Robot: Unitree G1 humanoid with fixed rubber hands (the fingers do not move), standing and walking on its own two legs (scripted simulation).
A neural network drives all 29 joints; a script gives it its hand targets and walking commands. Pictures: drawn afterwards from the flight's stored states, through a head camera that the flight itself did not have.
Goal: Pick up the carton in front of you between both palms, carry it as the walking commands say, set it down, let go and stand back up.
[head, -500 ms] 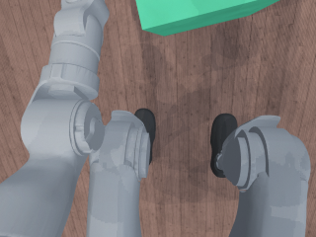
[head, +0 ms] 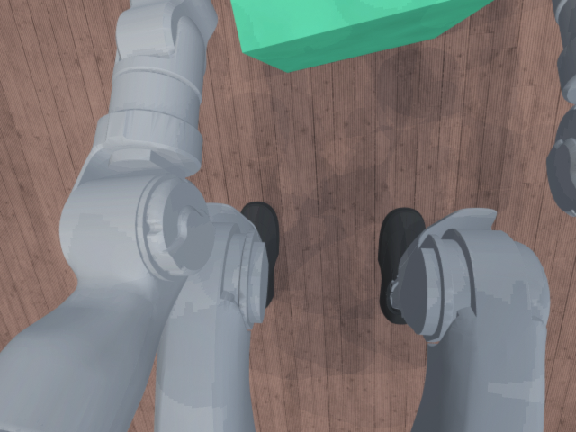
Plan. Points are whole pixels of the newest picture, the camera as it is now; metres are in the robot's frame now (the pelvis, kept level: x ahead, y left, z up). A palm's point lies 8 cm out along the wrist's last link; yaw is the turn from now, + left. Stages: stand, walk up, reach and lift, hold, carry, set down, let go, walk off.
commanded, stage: reach and lift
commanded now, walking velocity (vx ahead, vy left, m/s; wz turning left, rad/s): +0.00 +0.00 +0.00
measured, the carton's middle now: out of the picture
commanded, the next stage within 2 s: none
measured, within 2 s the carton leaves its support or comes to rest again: leaves its support in 0.20 s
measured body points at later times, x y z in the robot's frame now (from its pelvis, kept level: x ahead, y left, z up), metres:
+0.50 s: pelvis +0.00 +0.02 +0.05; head +0.30 -0.05 +0.37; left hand +0.54 +0.10 -0.04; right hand +0.55 -0.20 -0.04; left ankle +0.12 +0.14 -0.34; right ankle +0.10 -0.11 -0.34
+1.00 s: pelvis +0.01 +0.02 +0.15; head +0.26 -0.04 +0.53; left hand +0.51 +0.11 +0.10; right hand +0.50 -0.19 +0.09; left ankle +0.12 +0.15 -0.34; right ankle +0.10 -0.12 -0.34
